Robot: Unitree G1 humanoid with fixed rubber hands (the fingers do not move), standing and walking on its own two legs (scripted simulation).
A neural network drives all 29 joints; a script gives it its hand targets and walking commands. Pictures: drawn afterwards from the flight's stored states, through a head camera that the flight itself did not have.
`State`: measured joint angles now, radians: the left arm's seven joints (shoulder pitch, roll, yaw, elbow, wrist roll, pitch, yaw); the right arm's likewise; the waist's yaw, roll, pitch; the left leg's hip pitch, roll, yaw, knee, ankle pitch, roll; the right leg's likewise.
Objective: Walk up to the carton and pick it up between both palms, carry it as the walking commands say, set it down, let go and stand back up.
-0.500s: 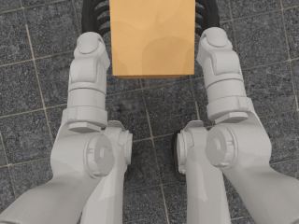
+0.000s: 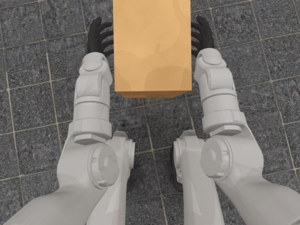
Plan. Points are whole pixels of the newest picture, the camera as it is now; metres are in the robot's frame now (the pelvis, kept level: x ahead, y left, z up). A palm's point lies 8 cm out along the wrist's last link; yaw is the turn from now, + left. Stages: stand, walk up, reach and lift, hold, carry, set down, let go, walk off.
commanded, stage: reach and lift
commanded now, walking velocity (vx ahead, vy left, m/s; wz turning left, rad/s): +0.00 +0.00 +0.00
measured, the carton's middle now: (150, 59) +0.51 +0.00 -0.14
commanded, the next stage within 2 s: none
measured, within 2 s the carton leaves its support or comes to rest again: neither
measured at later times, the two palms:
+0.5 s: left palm (84, 48) +0.48 +0.13 +0.01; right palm (216, 45) +0.49 -0.12 +0.00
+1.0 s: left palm (67, 40) +0.46 +0.12 +0.09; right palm (235, 36) +0.47 -0.13 +0.08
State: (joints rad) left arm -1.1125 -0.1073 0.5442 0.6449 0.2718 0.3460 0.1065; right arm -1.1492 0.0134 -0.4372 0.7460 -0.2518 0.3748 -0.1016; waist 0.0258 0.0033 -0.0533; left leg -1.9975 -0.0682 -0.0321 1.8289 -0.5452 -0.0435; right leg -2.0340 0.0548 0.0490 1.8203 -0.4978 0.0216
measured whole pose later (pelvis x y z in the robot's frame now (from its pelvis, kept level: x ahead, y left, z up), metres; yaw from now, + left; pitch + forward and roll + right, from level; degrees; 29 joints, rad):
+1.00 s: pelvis +0.02 +0.00 +0.12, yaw -1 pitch +32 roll +1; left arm -0.84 -0.19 0.51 0.61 0.29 0.32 0.09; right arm -0.86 0.11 -0.44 0.69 -0.28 0.34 -0.09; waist 0.03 0.00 -0.13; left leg -1.50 -0.06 -0.05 1.44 -0.50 -0.03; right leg -1.53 0.05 0.05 1.43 -0.46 0.01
